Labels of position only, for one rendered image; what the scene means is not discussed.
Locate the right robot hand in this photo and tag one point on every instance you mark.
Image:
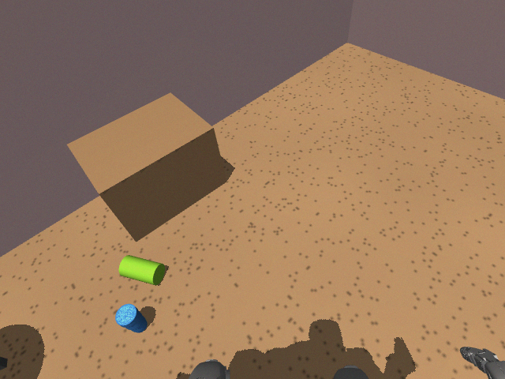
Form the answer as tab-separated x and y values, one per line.
485	360

